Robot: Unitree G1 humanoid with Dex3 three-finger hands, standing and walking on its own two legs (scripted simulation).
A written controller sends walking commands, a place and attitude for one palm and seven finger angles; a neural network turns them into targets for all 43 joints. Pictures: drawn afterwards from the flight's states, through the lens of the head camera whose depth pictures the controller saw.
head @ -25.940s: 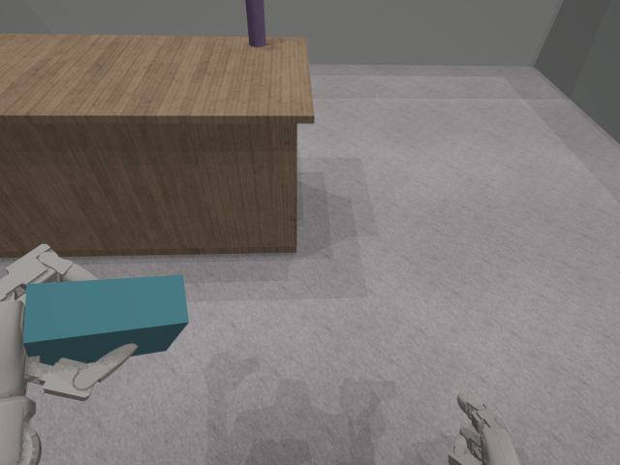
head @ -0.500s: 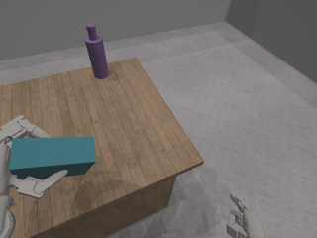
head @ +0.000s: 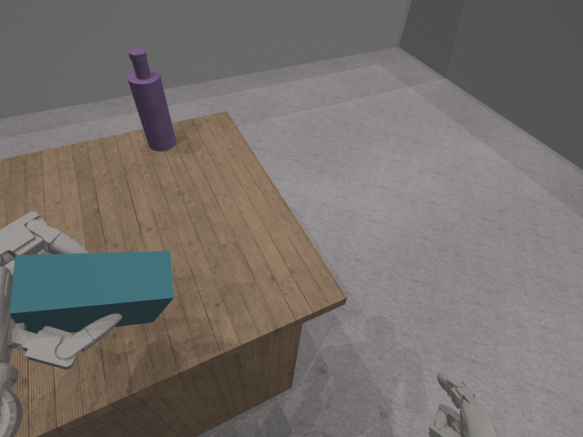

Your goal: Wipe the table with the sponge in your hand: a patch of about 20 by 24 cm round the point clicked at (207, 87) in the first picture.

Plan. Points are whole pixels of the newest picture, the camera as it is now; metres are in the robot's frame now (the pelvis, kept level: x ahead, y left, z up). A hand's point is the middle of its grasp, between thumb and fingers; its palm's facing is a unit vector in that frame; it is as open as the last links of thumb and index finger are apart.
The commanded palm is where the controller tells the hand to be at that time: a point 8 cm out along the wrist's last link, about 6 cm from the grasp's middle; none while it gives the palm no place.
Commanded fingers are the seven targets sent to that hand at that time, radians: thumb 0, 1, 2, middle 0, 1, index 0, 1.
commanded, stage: shuffle to correct the standing spot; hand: left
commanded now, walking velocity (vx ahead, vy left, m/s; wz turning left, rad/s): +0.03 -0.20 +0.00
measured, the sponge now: (119, 293) +0.23 +0.20 +0.14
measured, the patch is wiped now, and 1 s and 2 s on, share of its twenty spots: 0.00 0.00 0.00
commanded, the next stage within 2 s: none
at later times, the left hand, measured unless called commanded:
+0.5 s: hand (46, 291) +0.22 +0.26 +0.17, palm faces +0.33 -0.86 -0.39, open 9.3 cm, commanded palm +0.15 +0.29 +0.18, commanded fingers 0.00 0.10 1.30 -1.20 -1.60 -1.20 -1.60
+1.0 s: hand (63, 292) +0.22 +0.24 +0.16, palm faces +0.32 -0.87 -0.39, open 9.3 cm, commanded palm +0.16 +0.29 +0.18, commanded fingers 0.00 0.10 1.30 -1.20 -1.60 -1.20 -1.60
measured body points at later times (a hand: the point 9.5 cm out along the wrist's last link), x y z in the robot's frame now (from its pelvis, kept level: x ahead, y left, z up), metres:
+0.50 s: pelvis -0.01 +0.01 +0.00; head +0.02 +0.03 +0.45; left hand +0.19 +0.30 +0.19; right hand +0.16 -0.22 -0.08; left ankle +0.00 +0.16 -0.73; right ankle -0.01 -0.03 -0.73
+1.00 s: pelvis +0.00 +0.01 +0.00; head +0.01 +0.01 +0.45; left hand +0.19 +0.29 +0.18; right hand +0.16 -0.23 -0.08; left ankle +0.00 +0.16 -0.73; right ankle -0.01 -0.03 -0.73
